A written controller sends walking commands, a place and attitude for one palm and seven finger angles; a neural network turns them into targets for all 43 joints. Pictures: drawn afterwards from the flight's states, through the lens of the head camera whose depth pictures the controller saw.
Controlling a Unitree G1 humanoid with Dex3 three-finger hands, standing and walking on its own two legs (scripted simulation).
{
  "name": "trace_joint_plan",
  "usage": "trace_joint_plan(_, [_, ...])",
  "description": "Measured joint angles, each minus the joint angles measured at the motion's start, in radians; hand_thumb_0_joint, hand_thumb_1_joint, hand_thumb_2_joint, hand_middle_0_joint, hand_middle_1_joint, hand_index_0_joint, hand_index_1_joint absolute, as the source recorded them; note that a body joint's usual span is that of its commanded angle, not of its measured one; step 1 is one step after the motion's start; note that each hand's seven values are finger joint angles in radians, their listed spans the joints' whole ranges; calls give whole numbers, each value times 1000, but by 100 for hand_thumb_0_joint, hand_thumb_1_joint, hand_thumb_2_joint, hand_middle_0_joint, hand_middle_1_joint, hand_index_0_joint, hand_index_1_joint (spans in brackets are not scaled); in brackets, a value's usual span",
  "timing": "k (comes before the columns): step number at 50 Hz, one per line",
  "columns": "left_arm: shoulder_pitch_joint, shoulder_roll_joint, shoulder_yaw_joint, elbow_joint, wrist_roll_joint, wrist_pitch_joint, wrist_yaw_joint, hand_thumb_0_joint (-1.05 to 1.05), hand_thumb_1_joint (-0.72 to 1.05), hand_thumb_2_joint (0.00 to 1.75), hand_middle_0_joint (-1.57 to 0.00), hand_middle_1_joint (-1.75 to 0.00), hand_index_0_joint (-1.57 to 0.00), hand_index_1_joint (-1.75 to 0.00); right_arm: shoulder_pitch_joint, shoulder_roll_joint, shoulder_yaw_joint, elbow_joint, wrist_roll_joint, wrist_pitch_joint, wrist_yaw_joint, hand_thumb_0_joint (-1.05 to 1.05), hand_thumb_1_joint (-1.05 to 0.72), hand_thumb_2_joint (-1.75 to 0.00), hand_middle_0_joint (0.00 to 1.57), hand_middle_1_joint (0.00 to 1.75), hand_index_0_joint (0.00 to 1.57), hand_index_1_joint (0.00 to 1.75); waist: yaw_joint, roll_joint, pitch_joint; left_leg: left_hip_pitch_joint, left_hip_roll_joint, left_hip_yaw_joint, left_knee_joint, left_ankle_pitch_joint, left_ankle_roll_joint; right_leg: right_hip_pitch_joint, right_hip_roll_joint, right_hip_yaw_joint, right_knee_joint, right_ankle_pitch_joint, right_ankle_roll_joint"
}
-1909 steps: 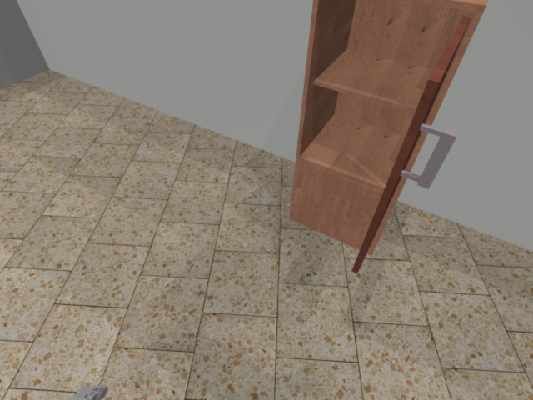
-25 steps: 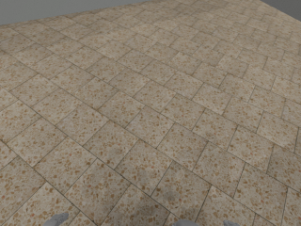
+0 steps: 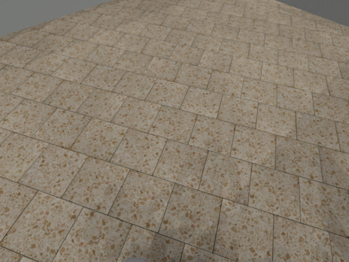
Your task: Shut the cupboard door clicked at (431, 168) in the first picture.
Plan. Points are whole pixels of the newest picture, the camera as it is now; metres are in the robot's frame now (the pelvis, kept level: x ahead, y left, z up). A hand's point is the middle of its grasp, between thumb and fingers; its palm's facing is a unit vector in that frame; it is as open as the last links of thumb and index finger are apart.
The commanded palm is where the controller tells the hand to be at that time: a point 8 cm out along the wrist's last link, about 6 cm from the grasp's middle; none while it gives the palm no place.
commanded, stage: turn to face it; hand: left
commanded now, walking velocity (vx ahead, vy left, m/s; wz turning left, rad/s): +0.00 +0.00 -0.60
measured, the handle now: out of the picture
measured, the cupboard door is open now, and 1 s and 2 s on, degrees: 58 58 58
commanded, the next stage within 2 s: take the last steps up to it in 2.00 s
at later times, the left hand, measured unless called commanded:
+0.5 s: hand (122, 245) +0.17 +0.15 -0.15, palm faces -0.31 -0.90 -0.30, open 7.4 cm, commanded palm none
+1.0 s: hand (128, 237) +0.20 +0.14 -0.18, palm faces -0.52 -0.83 -0.21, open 7.4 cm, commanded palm none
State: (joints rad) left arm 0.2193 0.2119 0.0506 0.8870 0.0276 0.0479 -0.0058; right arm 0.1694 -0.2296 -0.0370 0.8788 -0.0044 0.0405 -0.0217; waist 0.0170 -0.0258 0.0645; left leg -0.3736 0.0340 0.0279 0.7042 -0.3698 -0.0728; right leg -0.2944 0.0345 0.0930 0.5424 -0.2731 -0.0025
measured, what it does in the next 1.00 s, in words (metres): steps on the spot, turning right: left foot, then right foot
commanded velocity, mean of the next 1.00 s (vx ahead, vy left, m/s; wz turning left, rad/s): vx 0.00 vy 0.00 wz -0.60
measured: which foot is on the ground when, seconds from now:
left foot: up 0.00-0.02, down 0.04-0.44, up 0.46-0.88, down 0.90-1.00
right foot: down 0.00-0.04, up 0.06-0.44, down 0.46-0.90, up 0.92-1.00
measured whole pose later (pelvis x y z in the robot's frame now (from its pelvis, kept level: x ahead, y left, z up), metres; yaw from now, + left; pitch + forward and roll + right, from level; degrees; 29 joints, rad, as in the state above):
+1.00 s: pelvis +0.02 +0.00 +0.00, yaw -36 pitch +1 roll -1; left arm 0.21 0.27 0.09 0.91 0.03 0.08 -0.01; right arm 0.15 -0.19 0.00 0.84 -0.03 0.02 -0.03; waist 0.03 -0.06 0.08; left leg -0.27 0.05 0.09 0.56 -0.30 0.01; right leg -0.46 0.05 0.05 1.02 -0.49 0.04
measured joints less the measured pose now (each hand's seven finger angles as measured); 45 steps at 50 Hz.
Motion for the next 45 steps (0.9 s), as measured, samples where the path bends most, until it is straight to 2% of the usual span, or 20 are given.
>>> trace_joint_plan(1, [3, 3, 3, 3, -3, 5, 0, 1, 91, 90, -21, -30, -20, -30, 0, 3, 4, -6, 1, -8, -1, 1, -90, -90, 20, 30, 20, 30, 0, -1, -6, 37, -1, 3, -85, 48, 5, -11, 8, 10, 22, -11, 8])
trace_joint_plan(2, [5, 9, 7, 5, -7, 11, 0, 1, 91, 90, -21, -30, -20, -30, -1, 9, 7, -9, -1, -18, -2, 1, -90, -90, 20, 30, 20, 30, -2, -8, -11, 54, -1, 10, -129, 82, 28, -28, 12, 20, 53, -26, 13])
trace_joint_plan(3, [-1, 19, 12, 11, -10, 18, 0, 1, 91, 90, -21, -30, -20, -30, -3, 19, 12, -10, -6, -24, -4, 1, -90, -90, 20, 30, 20, 30, 0, -24, -8, 54, -4, 26, -118, 83, 52, -54, 10, 22, 122, -100, 15])
trace_joint_plan(5, [-9, 35, 22, 17, -7, 30, -3, 1, 91, 90, -20, -30, -20, -30, -1, 34, 27, -18, -17, -28, -4, 1, -90, -90, 20, 30, 20, 30, 4, -34, 0, 70, 10, 56, -111, 69, 81, -115, 10, -12, 318, -208, 23])
trace_joint_plan(7, [-16, 46, 32, 20, -2, 36, -12, 1, 91, 90, -20, -30, -20, -30, 10, 44, 35, -24, -22, -29, -8, 1, -90, -90, 20, 30, 20, 30, 3, -30, 3, 95, 29, 76, -137, 72, 87, -164, 0, -55, 484, -216, 36])
trace_joint_plan(10, [-28, 58, 42, 11, -2, 41, -23, 1, 91, 90, -20, -30, -20, -30, 23, 49, 39, -23, -26, -27, -11, 1, -90, -90, 20, 30, 21, 30, 2, -13, 9, 125, 55, 104, -181, 91, 84, -193, -28, -97, 586, -187, 54])
trace_joint_plan(15, [-47, 62, 47, -1, -3, 46, -29, 1, 91, 90, -20, -30, -20, -30, 42, 42, 28, -6, -26, -27, -9, 1, -90, -90, 21, 30, 21, 30, -5, 15, 17, 153, 94, 163, -200, 92, 72, -165, -70, -127, 496, -165, 64])
trace_joint_plan(20, [-69, 47, 37, -11, -3, 37, -31, 1, 91, 90, -20, -30, -20, -30, 62, 11, 7, 17, -27, -18, 2, 1, -90, -90, 21, 30, 21, 30, -25, 51, 22, 152, 139, 223, -142, 54, 44, -73, -77, -161, 265, -145, 47])
trace_joint_plan(22, [-71, 44, 30, -21, -3, 24, -33, 1, 91, 90, -20, -30, -20, -30, 77, -6, -2, 23, -23, -13, 7, 1, -90, -90, 21, 30, 21, 30, -30, 62, 16, 135, 159, 240, -80, 19, 25, -10, -69, -176, 123, -51, 29])
trace_joint_plan(23, [-70, 44, 26, -25, 0, 11, -31, 1, 91, 90, -20, -30, -20, -30, 84, -15, -8, 26, -19, -7, 9, 1, -90, -90, 21, 30, 21, 30, -29, 63, 9, 111, 165, 236, -23, -7, 21, 8, -67, -169, 79, -35, 8])
trace_joint_plan(24, [-75, 32, 22, -22, -1, -1, -24, 1, 91, 90, -20, -30, -20, -30, 78, -29, -14, 34, -16, 5, 8, 1, -90, -90, 21, 30, 21, 30, -29, 82, 14, 74, 164, 188, 66, -77, 18, -5, -54, -166, 102, -58, -8])
trace_joint_plan(26, [-74, 10, 7, -21, -3, -12, -13, 1, 91, 90, -20, -30, -20, -30, 65, -52, -21, 44, -12, 30, 3, 1, -90, -90, 20, 30, 20, 30, -35, 103, 19, -11, 123, 85, 264, -146, 17, -12, -41, -157, 117, -82, -26])
trace_joint_plan(28, [-64, -5, 1, -21, -4, -11, -1, 0, 91, 90, -20, -30, -20, -30, 49, -59, -25, 48, -12, 36, 1, 1, -90, -90, 20, 30, 20, 30, -31, 98, 19, -74, 89, 43, 388, -117, 12, -2, -35, -134, 76, -60, -27])
trace_joint_plan(30, [-53, -11, -3, -16, -5, -12, 4, 0, 91, 90, -20, -30, -20, -30, 34, -55, -22, 41, -13, 31, 4, 1, -90, -90, 20, 30, 20, 30, -30, 82, 19, -112, 71, 25, 423, -66, 1, 11, -29, -109, 26, -26, -30])
trace_joint_plan(35, [-32, -14, -9, -4, -4, -15, 4, 1, 91, 90, -20, -30, -20, -30, 2, -33, -14, 13, -11, 16, 7, 1, -91, -90, 20, 30, 20, 30, -24, 42, 15, -129, 48, -3, 333, -17, -16, 29, -11, -59, -46, 19, -37])
trace_joint_plan(39, [-17, -13, -5, 2, 0, -13, 2, 1, 91, 90, -21, -30, -20, -30, -26, -18, -10, 0, -7, 15, 5, 1, -90, -90, 20, 30, 20, 30, -5, 23, 11, -93, 25, -13, 219, -35, -14, 24, 8, -18, -49, 25, -31])
trace_joint_plan(42, [-7, -4, 3, 9, 3, -6, 2, 1, 91, 90, -21, -30, -20, -30, -44, -4, -5, -13, -1, 8, 2, 1, -90, -90, 20, 30, 20, 30, 8, 4, 6, -37, 0, -13, 83, -36, -5, 7, 19, 18, -29, 17, -18])
trace_joint_plan(44, [1, 6, 9, 15, -1, 3, 4, 1, 91, 90, -21, -30, -20, -30, -46, 3, 2, -24, 2, -6, 0, 1, -90, -90, 20, 30, 20, 30, 10, -6, -2, 32, -11, -8, -77, 40, 4, -12, 31, 41, 6, 2, -3])
trace_joint_plan(45, [6, 12, 12, 14, -6, 8, 4, 1, 91, 90, -21, -30, -20, -30, -42, 3, 7, -30, 0, -17, -1, 1, -90, -90, 20, 30, 20, 30, 8, -4, -10, 59, -4, -7, -144, 83, 23, -31, 43, 48, 39, -14, 3])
